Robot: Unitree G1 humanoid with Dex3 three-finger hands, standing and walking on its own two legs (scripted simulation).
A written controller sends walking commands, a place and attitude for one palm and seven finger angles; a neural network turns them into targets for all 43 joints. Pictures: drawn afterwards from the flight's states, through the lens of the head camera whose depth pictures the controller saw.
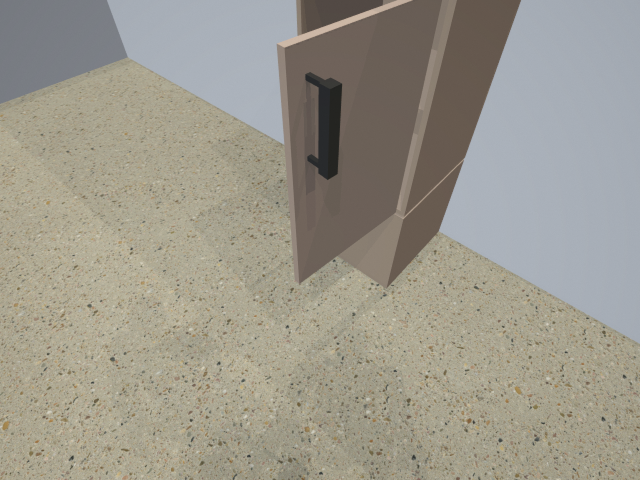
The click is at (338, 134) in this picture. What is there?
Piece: cupboard door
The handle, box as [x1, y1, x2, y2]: [305, 72, 341, 179]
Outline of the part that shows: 309,72 305,74 306,80 319,87 318,157 316,158 311,154 307,156 307,160 318,168 318,173 328,179 337,173 341,83 331,78 324,80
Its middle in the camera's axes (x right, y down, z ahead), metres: +0.00 -0.19 +0.65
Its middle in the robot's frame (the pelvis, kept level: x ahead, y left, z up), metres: +0.63 +0.03 +0.10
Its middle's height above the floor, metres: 0.88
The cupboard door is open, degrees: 84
